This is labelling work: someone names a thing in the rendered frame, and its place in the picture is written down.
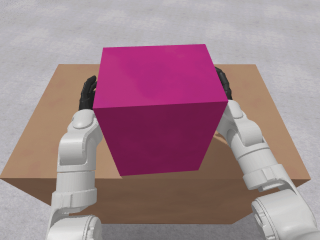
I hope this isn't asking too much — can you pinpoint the left robot forearm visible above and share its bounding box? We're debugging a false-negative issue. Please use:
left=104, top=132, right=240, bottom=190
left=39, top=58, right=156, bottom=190
left=45, top=109, right=103, bottom=240

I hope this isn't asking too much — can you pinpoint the pedestal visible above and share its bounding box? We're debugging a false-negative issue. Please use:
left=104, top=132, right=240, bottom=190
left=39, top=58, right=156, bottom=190
left=0, top=64, right=311, bottom=225

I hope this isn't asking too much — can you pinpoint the right robot upper arm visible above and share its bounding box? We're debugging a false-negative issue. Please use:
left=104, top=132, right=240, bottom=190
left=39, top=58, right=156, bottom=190
left=251, top=189, right=320, bottom=240

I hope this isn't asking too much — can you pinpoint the carton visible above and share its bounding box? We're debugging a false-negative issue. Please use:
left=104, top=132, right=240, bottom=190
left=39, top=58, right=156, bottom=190
left=92, top=44, right=229, bottom=176

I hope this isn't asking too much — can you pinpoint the right robot forearm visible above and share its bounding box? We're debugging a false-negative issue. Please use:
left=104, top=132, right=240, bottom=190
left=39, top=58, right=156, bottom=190
left=216, top=99, right=318, bottom=228

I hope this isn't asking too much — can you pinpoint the left robot upper arm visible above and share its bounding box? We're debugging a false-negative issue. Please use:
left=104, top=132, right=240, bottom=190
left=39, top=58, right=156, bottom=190
left=47, top=214, right=102, bottom=240

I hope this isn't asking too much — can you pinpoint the robot right hand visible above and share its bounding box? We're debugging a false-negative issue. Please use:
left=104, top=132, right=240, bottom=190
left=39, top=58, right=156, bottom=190
left=215, top=67, right=233, bottom=100

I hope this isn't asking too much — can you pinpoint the robot left hand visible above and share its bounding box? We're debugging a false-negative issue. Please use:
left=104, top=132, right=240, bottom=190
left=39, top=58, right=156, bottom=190
left=78, top=75, right=97, bottom=111

